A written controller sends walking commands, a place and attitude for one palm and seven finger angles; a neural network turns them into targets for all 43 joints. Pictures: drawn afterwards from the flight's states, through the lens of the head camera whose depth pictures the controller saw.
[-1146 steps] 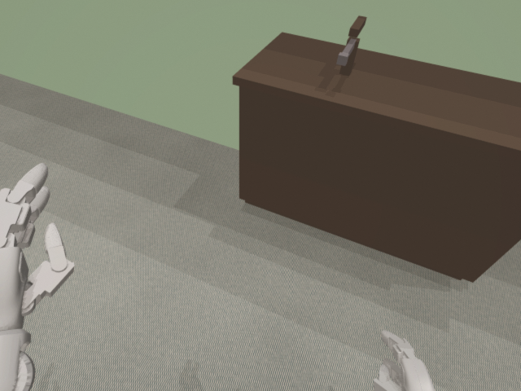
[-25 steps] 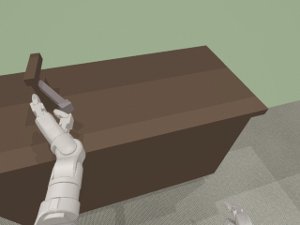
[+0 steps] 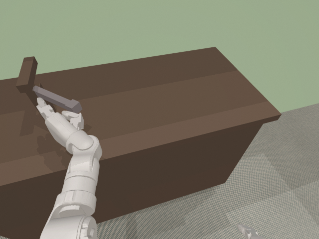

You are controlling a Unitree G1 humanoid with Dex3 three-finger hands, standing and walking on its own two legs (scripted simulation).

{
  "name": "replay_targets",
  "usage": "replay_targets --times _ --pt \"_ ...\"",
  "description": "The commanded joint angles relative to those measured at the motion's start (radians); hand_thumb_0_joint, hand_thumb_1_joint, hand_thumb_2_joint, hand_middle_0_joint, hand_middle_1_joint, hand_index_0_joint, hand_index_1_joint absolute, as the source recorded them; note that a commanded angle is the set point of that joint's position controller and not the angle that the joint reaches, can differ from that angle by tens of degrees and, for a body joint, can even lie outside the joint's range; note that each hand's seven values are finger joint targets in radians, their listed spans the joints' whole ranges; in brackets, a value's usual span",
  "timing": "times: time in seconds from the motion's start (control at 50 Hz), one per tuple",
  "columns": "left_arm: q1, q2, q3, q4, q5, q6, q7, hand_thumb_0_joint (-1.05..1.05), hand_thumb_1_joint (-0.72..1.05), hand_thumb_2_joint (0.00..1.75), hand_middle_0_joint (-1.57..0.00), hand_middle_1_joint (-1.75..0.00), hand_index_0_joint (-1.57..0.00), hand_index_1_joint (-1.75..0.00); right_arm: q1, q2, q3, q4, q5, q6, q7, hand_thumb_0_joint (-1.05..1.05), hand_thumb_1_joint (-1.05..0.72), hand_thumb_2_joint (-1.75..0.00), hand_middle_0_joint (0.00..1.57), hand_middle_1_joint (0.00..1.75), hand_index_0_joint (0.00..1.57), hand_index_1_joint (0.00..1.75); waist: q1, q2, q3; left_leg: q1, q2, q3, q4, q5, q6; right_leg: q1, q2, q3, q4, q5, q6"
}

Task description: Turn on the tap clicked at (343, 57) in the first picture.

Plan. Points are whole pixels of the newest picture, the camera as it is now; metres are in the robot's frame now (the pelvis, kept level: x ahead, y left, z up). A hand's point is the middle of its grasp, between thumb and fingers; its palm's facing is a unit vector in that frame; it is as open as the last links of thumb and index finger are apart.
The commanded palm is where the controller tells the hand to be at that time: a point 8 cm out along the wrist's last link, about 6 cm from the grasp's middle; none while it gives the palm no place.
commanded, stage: push the lever round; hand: left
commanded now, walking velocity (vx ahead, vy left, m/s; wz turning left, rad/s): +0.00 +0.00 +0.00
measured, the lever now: (73, 107) +0.43 +0.25 +0.10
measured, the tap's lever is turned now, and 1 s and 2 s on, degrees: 46 74 74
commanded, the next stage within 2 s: lift the hand up off the lever in 0.82 s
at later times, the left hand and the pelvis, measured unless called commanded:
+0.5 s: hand (93, 105) +0.44 +0.21 +0.09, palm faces +0.84 -0.53 -0.11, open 7.6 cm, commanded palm +0.39 +0.22 +0.09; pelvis +0.00 -0.01 -0.01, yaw +0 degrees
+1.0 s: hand (93, 98) +0.47 +0.21 +0.10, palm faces +0.84 -0.53 -0.10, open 7.9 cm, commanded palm +0.41 +0.22 +0.10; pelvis +0.00 -0.02 -0.01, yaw +0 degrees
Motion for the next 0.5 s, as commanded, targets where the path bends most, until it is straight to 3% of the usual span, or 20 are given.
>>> replay_targets --times 0.0,0.04,0.06,0.12,0.16,0.22,0.24,0.26,0.32,0.34,0.36,0.38,0.44,0.48 --pt "-0.454 0.112 -0.045 -0.202 0.049 -0.058 0.029 0.0 0.9 0.9 -0.15 -0.15 -0.15 -0.15 -0.065 -0.122 -0.04 -0.122 -0.003 -0.042 -0.003 0.0 -0.9 -0.9 0.2 0.3 0.2 0.3 -0.02 -0.016 -0.286 0.128 0.001 0.009 -0.064 0.257 0.009 0.115 -0.037 0.048 -0.094 0.264 0.029" --pt "-0.475 0.102 -0.05 -0.173 0.052 -0.055 0.04 0.0 0.9 0.9 -0.15 -0.15 -0.15 -0.15 -0.065 -0.122 -0.04 -0.117 -0.005 -0.043 0.001 0.0 -0.9 -0.9 0.2 0.3 0.2 0.3 -0.027 -0.022 -0.286 0.117 0.0 0.012 -0.057 0.236 0.011 0.103 -0.038 0.05 -0.095 0.247 0.033" --pt "-0.476 0.132 -0.016 -0.145 0.057 -0.05 0.048 0.0 0.9 0.9 -0.15 -0.15 -0.15 -0.15 -0.065 -0.126 -0.043 -0.108 -0.005 -0.042 -0.001 0.0 -0.9 -0.9 0.2 0.3 0.2 0.3 -0.021 -0.01 -0.266 0.102 0.0 0.006 -0.064 0.219 0.009 0.092 -0.037 0.049 -0.099 0.222 0.03" --pt "-0.546 0.1 -0.043 -0.114 0.063 -0.053 0.065 0.0 0.9 0.9 -0.15 -0.15 -0.15 -0.15 -0.058 -0.122 -0.041 -0.102 -0.01 -0.046 0.005 0.0 -0.9 -0.9 0.2 0.3 0.2 0.3 -0.039 -0.037 -0.28 0.094 -0.002 0.009 -0.056 0.196 0.013 0.08 -0.038 0.049 -0.097 0.203 0.034" --pt "-0.572 0.137 -0.004 -0.09 0.071 -0.051 0.079 0.0 0.9 0.9 -0.15 -0.15 -0.15 -0.15 -0.054 -0.127 -0.042 -0.092 -0.012 -0.044 0.005 0.0 -0.9 -0.9 0.2 0.3 0.2 0.3 -0.033 -0.011 -0.285 0.085 -0.002 0.007 -0.057 0.193 0.01 0.074 -0.038 0.05 -0.094 0.195 0.032" --pt "-0.63 0.106 -0.025 -0.053 0.08 -0.047 0.095 0.0 0.9 0.9 -0.15 -0.15 -0.15 -0.15 -0.037 -0.122 -0.041 -0.087 -0.019 -0.043 0.014 0.0 -0.9 -0.9 0.2 0.3 0.2 0.3 -0.047 -0.005 -0.318 0.088 -0.003 0.011 -0.043 0.211 0.01 0.066 -0.039 0.048 -0.078 0.219 0.034" --pt "-0.626 0.122 -0.006 -0.034 0.083 -0.045 0.104 0.0 0.9 0.9 -0.15 -0.15 -0.15 -0.15 -0.03 -0.123 -0.045 -0.084 -0.02 -0.042 0.016 0.0 -0.9 -0.9 0.2 0.3 0.2 0.3 -0.049 -0.028 -0.328 0.08 -0.001 0.009 -0.036 0.214 0.011 0.069 -0.038 0.046 -0.077 0.22 0.035" --pt "-0.615 0.156 0.037 -0.014 0.09 -0.042 0.112 0.0 0.9 0.9 -0.15 -0.15 -0.15 -0.15 -0.025 -0.128 -0.047 -0.079 -0.023 -0.041 0.016 0.0 -0.9 -0.9 0.2 0.3 0.2 0.3 -0.034 0.001 -0.331 0.074 -0.003 0.009 -0.038 0.221 0.009 0.068 -0.037 0.047 -0.073 0.227 0.033" --pt "-0.662 0.127 0.011 0.009 0.097 -0.04 0.12 0.0 0.9 0.9 -0.15 -0.15 -0.15 -0.15 -0.008 -0.123 -0.047 -0.081 -0.026 -0.034 0.027 0.0 -0.9 -0.9 0.2 0.3 0.2 0.3 -0.055 -0.027 -0.335 0.064 -0.001 0.013 -0.026 0.231 0.011 0.062 -0.04 0.045 -0.064 0.25 0.037" --pt "-0.659 0.133 0.019 0.029 0.101 -0.039 0.123 0.0 0.9 0.9 -0.15 -0.15 -0.15 -0.15 -0.002 -0.125 -0.047 -0.08 -0.027 -0.035 0.029 0.0 -0.9 -0.9 0.2 0.3 0.2 0.3 -0.056 -0.037 -0.332 0.053 -0.002 0.016 -0.024 0.225 0.013 0.065 -0.039 0.048 -0.066 0.252 0.039" --pt "-0.653 0.176 0.064 0.037 0.11 -0.041 0.128 0.0 0.9 0.9 -0.15 -0.15 -0.15 -0.15 0.002 -0.132 -0.051 -0.074 -0.029 -0.034 0.027 0.0 -0.9 -0.9 0.2 0.3 0.2 0.3 -0.044 -0.033 -0.338 0.051 -0.001 0.011 -0.025 0.231 0.013 0.063 -0.037 0.047 -0.061 0.255 0.037" --pt "-0.667 0.142 0.03 0.035 0.109 -0.042 0.125 0.0 0.9 0.9 -0.15 -0.15 -0.15 -0.15 0.008 -0.127 -0.05 -0.081 -0.031 -0.033 0.032 0.0 -0.9 -0.9 0.2 0.3 0.2 0.3 -0.054 -0.034 -0.34 0.051 -0.002 0.016 -0.023 0.237 0.015 0.064 -0.038 0.048 -0.057 0.267 0.04" --pt "-0.713 0.15 0.032 0.063 0.117 -0.049 0.127 0.0 0.9 0.9 -0.15 -0.15 -0.15 -0.15 0.022 -0.127 -0.051 -0.075 -0.032 -0.033 0.033 0.0 -0.9 -0.9 0.2 0.3 0.2 0.3 -0.068 -0.037 -0.339 0.035 -0.001 0.022 -0.017 0.207 0.018 0.053 -0.04 0.055 -0.064 0.248 0.045" --pt "-0.713 0.189 0.07 0.094 0.12 -0.052 0.129 0.0 0.9 0.9 -0.15 -0.15 -0.15 -0.15 0.036 -0.131 -0.052 -0.072 -0.033 -0.033 0.033 0.0 -0.9 -0.9 0.2 0.3 0.2 0.3 -0.064 -0.05 -0.333 0.014 -0.004 0.02 -0.02 0.198 0.021 0.058 -0.04 0.057 -0.062 0.246 0.047"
